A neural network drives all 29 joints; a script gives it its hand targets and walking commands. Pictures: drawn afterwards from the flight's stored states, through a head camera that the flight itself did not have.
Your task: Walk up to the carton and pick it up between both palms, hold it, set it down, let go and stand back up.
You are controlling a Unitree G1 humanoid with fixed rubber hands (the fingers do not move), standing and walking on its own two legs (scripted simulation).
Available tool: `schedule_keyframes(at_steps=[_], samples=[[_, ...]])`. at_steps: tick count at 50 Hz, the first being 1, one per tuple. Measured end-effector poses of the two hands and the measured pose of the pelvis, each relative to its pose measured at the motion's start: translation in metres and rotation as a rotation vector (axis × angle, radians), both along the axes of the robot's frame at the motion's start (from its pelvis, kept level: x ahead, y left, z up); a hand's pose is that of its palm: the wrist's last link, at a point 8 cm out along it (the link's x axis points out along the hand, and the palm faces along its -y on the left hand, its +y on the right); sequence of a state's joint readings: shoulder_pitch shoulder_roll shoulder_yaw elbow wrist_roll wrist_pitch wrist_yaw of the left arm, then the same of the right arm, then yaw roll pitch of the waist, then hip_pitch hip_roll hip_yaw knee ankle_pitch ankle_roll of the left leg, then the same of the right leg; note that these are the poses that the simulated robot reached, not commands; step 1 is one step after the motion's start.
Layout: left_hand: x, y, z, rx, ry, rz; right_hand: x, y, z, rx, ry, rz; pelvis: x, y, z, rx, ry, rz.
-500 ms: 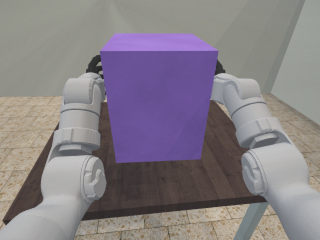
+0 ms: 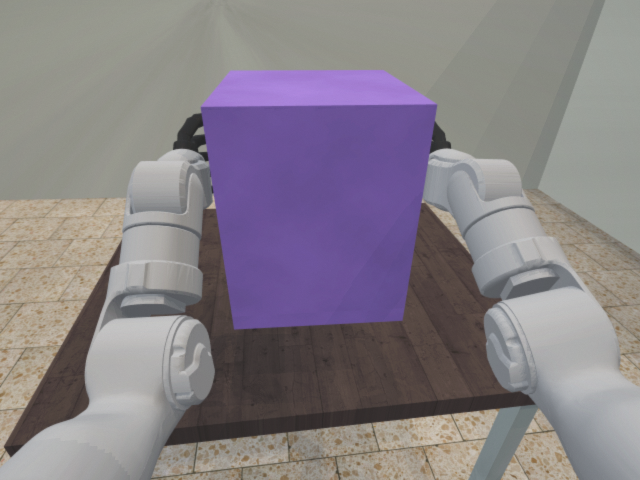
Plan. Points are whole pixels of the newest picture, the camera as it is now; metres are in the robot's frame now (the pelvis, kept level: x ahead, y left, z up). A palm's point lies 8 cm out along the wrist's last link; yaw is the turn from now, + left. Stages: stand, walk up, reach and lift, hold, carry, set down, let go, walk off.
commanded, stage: hold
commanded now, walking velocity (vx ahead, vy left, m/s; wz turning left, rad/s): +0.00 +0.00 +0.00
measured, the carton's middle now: (313, 191) +0.37 +0.01 +0.28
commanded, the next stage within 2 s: set down in 1.24 s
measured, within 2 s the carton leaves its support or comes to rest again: neither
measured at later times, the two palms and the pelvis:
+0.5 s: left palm (188, 169) +0.37 +0.16 +0.31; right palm (432, 171) +0.37 -0.13 +0.31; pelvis +0.00 +0.00 +0.00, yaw +0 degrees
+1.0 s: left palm (187, 170) +0.37 +0.16 +0.31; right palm (431, 170) +0.37 -0.13 +0.31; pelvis +0.00 +0.00 +0.00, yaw +0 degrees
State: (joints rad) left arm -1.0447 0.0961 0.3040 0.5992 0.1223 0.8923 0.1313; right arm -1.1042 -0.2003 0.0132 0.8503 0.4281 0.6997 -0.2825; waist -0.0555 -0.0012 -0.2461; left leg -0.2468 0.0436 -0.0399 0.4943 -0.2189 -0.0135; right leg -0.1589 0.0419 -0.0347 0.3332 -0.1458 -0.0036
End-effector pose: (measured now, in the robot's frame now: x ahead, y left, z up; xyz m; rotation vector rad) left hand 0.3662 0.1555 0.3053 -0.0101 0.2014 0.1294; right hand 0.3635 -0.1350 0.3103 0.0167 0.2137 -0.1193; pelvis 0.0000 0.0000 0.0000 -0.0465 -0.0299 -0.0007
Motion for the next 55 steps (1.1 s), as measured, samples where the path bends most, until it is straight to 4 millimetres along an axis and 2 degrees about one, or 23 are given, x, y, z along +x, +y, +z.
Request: schedule_keyframes(at_steps=[20, 55], samples=[[0.0005, 0.0002, 0.0016, 0.004, 0.006, 0.004, 0.0014, 0.0002, -0.0001, -0.007, 0.01, 0.006, -0.0038, -0.0025, -0.0001, 0.001, 0.015, 0.002], [0.0013, 0.0011, 0.0005, 0.0, -0.005, 0.0, 0.0011, 0.0011, -0.0003, -0.004, 0.006, 0.001, 0.0017, 0.0001, 0.0001, -0.002, 0.002, 0.004]])
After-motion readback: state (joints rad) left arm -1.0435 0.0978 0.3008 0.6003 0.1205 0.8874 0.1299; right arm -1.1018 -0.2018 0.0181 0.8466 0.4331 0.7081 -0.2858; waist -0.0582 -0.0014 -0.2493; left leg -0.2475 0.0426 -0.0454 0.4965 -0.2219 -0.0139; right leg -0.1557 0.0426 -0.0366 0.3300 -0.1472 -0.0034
